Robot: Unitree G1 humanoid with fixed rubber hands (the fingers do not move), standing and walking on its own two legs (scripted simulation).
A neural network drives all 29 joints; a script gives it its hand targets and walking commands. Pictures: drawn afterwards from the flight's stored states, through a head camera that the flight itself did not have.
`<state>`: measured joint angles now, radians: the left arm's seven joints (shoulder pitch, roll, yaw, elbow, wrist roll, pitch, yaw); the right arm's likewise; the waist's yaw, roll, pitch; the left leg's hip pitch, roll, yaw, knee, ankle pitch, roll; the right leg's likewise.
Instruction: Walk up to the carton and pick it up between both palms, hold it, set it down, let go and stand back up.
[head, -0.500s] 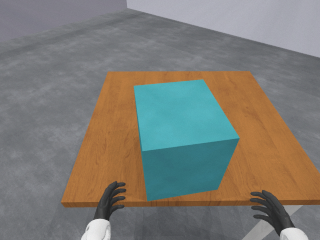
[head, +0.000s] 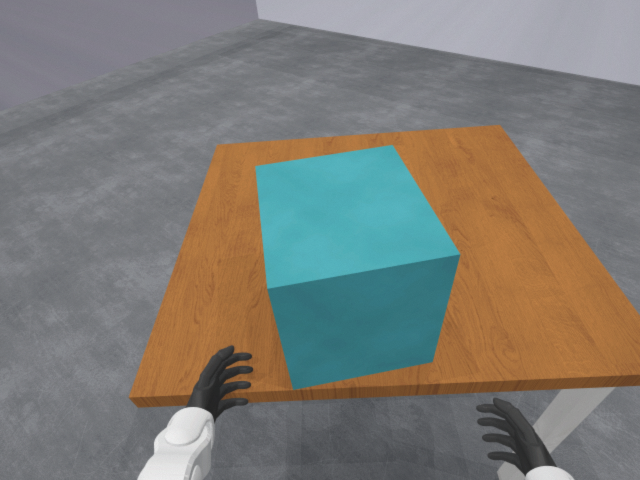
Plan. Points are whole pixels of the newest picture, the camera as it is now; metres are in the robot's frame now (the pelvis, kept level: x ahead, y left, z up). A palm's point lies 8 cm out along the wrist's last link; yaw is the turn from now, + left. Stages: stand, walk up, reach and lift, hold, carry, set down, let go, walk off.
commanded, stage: let go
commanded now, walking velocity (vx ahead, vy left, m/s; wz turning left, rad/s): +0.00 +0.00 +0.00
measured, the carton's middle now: (344, 264) +0.43 +0.00 +0.04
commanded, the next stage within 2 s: stand in 0.18 s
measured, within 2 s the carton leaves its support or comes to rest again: neither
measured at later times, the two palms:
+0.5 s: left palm (200, 424) +0.21 +0.19 -0.02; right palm out of the picture +0.09 -0.23 -0.11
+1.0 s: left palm (208, 424) +0.21 +0.18 -0.02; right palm out of the picture +0.11 -0.27 -0.11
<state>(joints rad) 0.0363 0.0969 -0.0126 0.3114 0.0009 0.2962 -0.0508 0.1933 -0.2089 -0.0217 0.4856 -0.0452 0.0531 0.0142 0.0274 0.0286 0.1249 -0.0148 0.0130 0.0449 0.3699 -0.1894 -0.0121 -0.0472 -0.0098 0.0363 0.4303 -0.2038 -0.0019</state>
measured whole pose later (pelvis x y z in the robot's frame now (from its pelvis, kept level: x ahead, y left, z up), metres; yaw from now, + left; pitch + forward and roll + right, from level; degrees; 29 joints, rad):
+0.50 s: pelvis -0.01 -0.01 -0.01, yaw +3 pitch +1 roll +0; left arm 0.17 0.21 -0.06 0.22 0.00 -0.13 -0.06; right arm 0.30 -0.16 -0.02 0.68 -0.06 0.02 0.02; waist -0.01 -0.06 0.03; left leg -0.29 -0.03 0.08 0.59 -0.32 0.07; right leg -0.45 0.03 0.01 0.87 -0.43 0.02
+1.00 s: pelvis -0.01 -0.04 -0.01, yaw +3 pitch +2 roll +0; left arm 0.13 0.20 -0.01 0.31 0.01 -0.11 0.00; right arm 0.24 -0.19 -0.04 0.72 -0.05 0.03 0.04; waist 0.00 -0.03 -0.01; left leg -0.31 0.00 0.05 0.58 -0.30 0.02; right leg -0.26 0.03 -0.03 0.57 -0.35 -0.04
